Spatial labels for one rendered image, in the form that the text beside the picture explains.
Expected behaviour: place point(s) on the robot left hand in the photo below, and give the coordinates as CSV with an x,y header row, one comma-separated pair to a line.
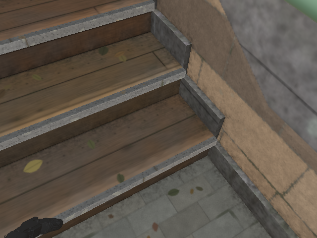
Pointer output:
x,y
36,226

